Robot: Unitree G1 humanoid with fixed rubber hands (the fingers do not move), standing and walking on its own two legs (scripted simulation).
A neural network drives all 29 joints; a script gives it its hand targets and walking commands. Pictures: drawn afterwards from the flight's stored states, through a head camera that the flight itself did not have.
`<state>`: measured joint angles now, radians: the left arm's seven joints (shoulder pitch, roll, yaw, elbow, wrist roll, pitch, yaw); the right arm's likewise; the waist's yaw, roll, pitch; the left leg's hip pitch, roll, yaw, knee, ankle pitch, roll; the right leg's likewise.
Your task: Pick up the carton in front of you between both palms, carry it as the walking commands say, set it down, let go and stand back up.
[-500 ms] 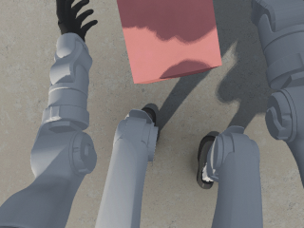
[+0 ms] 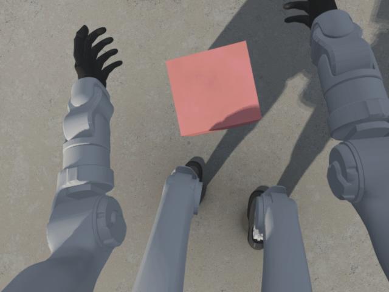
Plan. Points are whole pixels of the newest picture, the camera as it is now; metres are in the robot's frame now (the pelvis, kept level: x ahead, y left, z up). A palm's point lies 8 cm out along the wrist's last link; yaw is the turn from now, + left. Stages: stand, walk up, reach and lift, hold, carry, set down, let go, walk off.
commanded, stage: set down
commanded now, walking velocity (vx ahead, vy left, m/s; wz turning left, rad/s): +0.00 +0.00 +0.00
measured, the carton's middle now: (214, 97) +0.48 +0.08 -0.43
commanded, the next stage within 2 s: let go in 0.18 s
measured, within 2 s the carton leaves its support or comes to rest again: neither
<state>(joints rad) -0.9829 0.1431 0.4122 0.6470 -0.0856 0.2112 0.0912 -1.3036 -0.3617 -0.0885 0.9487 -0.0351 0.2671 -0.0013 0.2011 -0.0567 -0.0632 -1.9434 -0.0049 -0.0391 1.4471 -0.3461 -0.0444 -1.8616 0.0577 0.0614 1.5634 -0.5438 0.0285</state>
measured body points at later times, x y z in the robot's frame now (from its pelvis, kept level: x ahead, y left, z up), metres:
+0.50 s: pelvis +0.03 +0.02 +0.13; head +0.29 +0.02 +0.50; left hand +0.40 +0.27 +0.02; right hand +0.49 -0.12 +0.01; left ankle +0.12 +0.13 -0.52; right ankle +0.05 -0.12 -0.52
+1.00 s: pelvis +0.10 +0.01 +0.21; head +0.20 +0.00 +0.65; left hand +0.27 +0.25 +0.14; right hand +0.36 -0.19 +0.11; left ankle +0.12 +0.13 -0.52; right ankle +0.05 -0.12 -0.52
